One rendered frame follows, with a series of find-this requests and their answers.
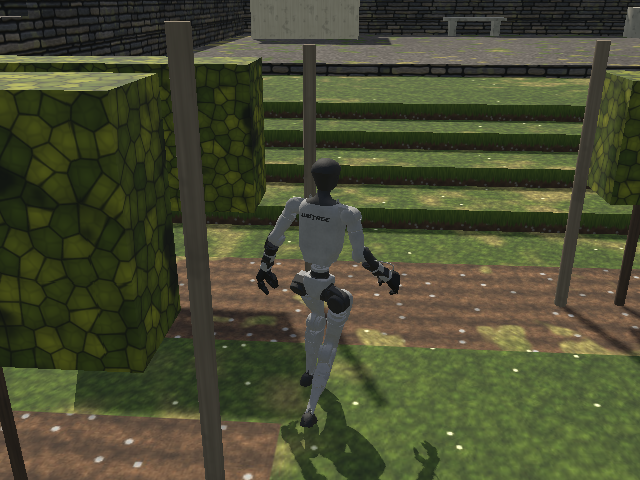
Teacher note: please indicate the right robot hand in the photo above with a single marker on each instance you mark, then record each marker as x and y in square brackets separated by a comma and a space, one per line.
[393, 283]

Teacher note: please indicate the right robot upper arm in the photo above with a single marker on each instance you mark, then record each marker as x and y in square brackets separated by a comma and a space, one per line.
[352, 217]

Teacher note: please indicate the right robot forearm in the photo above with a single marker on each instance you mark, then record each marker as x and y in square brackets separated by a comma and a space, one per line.
[376, 268]

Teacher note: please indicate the left robot hand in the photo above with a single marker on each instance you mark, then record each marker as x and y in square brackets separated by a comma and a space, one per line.
[270, 278]

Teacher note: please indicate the left robot forearm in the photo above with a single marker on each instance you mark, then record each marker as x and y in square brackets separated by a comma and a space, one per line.
[268, 256]

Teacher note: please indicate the humanoid robot torso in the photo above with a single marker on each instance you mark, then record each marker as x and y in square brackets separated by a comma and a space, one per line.
[321, 238]

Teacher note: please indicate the left robot upper arm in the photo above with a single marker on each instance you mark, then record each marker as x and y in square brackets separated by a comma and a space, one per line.
[284, 221]

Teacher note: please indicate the left robot foot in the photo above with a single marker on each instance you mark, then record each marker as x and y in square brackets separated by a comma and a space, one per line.
[306, 379]

